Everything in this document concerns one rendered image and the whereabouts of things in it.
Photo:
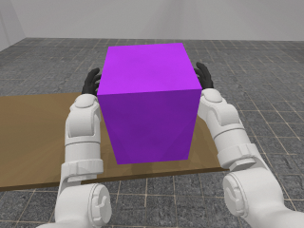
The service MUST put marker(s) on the left robot forearm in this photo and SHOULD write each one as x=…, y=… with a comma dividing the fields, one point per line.
x=82, y=144

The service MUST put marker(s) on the table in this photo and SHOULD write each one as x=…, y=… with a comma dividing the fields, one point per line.
x=33, y=146

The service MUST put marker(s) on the right robot forearm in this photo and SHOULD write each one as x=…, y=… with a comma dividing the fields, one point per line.
x=235, y=151

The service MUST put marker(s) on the robot right upper arm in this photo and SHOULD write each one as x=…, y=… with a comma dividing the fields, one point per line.
x=254, y=195

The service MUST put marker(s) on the robot left upper arm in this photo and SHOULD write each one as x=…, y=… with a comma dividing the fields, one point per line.
x=82, y=206

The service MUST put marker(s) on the left robot hand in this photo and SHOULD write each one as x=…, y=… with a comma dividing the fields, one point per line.
x=90, y=86

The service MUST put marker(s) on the carton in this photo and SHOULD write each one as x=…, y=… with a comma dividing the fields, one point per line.
x=149, y=96

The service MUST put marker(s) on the right robot hand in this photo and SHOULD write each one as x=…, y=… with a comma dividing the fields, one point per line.
x=204, y=78

